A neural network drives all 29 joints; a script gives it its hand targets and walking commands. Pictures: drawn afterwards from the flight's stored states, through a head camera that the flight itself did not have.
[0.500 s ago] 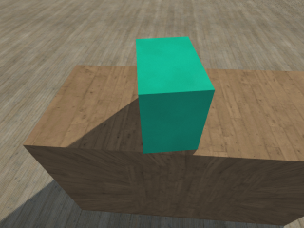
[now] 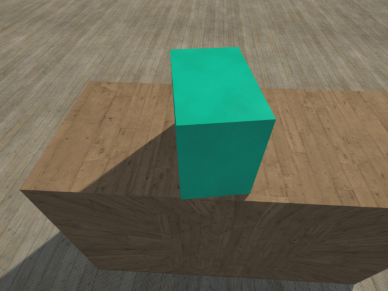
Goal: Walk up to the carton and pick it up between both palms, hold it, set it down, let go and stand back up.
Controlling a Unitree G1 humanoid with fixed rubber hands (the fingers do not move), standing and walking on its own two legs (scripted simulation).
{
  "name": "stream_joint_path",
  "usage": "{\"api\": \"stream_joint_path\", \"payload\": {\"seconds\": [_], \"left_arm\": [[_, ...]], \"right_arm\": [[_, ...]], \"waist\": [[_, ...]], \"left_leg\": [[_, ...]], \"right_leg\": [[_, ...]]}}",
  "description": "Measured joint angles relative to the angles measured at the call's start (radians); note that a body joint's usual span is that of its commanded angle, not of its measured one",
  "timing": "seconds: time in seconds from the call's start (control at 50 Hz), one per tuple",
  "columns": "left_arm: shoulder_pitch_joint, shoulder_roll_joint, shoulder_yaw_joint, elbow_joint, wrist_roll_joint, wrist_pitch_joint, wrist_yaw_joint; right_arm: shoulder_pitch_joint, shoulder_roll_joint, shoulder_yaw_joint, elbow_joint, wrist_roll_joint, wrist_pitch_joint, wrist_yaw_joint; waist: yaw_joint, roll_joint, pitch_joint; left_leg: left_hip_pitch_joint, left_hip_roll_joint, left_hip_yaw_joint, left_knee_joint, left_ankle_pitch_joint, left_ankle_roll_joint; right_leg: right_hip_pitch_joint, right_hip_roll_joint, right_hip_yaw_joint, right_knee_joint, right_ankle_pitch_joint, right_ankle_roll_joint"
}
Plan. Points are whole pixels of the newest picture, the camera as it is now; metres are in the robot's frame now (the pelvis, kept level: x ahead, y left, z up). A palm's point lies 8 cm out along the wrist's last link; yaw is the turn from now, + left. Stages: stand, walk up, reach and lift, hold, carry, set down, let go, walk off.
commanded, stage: walk up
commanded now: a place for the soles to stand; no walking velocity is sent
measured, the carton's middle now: (210, 121) +0.52 -0.01 +0.07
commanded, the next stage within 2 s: none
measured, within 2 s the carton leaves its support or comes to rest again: neither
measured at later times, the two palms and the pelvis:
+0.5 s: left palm out of the picture +0.08 +0.21 -0.11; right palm out of the picture +0.03 -0.30 -0.13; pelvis +0.03 -0.04 +0.00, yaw -4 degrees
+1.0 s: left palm out of the picture +0.13 +0.23 -0.12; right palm out of the picture +0.13 -0.27 -0.10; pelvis +0.06 -0.02 +0.00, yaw -2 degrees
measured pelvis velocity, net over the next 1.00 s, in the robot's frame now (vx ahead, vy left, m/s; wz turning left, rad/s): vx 0.06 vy -0.02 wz -0.04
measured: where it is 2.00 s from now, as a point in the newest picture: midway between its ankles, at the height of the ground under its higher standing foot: outside the picture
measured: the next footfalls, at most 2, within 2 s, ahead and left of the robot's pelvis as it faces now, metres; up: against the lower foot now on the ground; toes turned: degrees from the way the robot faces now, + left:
left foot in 0.70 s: +0.12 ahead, +0.10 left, +0.00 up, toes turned +0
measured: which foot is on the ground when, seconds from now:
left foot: down 0.00-0.40, up 0.42-0.68, down 0.70-1.00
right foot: down 0.00-1.00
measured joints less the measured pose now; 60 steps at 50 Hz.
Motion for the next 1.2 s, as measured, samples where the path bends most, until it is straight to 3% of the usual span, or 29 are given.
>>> {"api": "stream_joint_path", "payload": {"seconds": [0.18,0.3,0.36,0.4,0.48,0.52,0.62,0.72,0.84,1.2], "left_arm": [[0.01,0.0,0.005,0.02,0.003,0.0,0.0],[0.065,0.005,0.036,0.037,0.036,0.014,-0.017],[0.075,0.003,0.045,0.033,0.036,-0.005,-0.025],[0.074,-0.007,0.046,0.029,0.038,-0.022,-0.025],[0.065,-0.025,0.038,0.023,0.028,-0.022,-0.009],[0.061,-0.031,0.031,0.022,0.029,-0.014,0.002],[0.048,-0.033,0.017,0.033,0.025,0.004,0.011],[0.0,-0.009,0.005,0.052,-0.005,0.025,0.002],[-0.033,-0.002,-0.001,0.063,-0.003,0.031,-0.011],[-0.055,0.011,-0.005,0.136,-0.009,0.01,-0.013]], "right_arm": [[0.013,0.003,0.0,0.015,-0.002,0.0,0.0],[0.081,0.007,-0.014,0.018,-0.041,-0.025,-0.007],[0.115,-0.004,-0.018,0.032,-0.038,-0.027,-0.005],[0.133,-0.016,-0.021,0.048,-0.027,-0.018,-0.001],[0.144,-0.019,-0.024,0.049,-0.026,0.016,-0.008],[0.137,-0.016,-0.023,0.038,-0.026,0.017,-0.013],[0.108,-0.004,-0.021,-0.003,-0.022,0.0,-0.021],[0.068,0.019,-0.019,-0.021,-0.025,-0.011,-0.026],[0.049,0.025,-0.004,-0.015,0.01,-0.01,-0.015],[0.043,0.004,0.002,0.002,0.007,-0.026,-0.016]], "waist": [[0.001,0.001,0.002],[-0.012,-0.009,-0.021],[-0.021,-0.006,-0.004],[-0.018,0.016,0.009],[0.009,0.03,0.015],[0.018,0.03,0.027],[0.025,0.033,0.046],[0.011,0.01,0.05],[0.015,-0.019,-0.001],[0.009,0.006,-0.001]], "left_leg": [[0.006,-0.001,0.017,-0.01,0.007,0.005],[0.032,0.019,0.043,0.005,-0.032,0.013],[0.052,0.035,0.046,0.009,-0.043,-0.013],[0.05,0.061,0.035,0.049,-0.073,-0.028],[-0.032,0.04,-0.016,0.238,-0.238,-0.026],[-0.084,0.025,-0.028,0.322,-0.253,-0.028],[-0.141,0.033,-0.05,0.264,-0.164,-0.047],[-0.091,0.031,-0.039,0.056,0.094,-0.037],[-0.083,0.023,-0.038,0.039,0.056,-0.019],[-0.064,0.003,-0.051,-0.026,0.092,-0.007]], "right_leg": [[-0.002,0.001,0.017,-0.004,0.008,0.002],[-0.067,0.001,-0.024,0.144,-0.154,-0.015],[-0.057,-0.008,-0.046,0.065,-0.05,-0.018],[-0.036,0.013,-0.063,0.041,0.053,-0.032],[-0.025,0.03,-0.062,0.038,-0.006,-0.062],[-0.007,0.031,-0.058,0.008,0.006,-0.063],[0.026,0.036,-0.057,-0.036,0.023,-0.06],[0.007,0.025,-0.066,0.057,-0.037,-0.043],[0.032,0.018,-0.066,-0.001,-0.019,-0.026],[0.064,0.001,-0.081,-0.075,0.013,-0.015]]}}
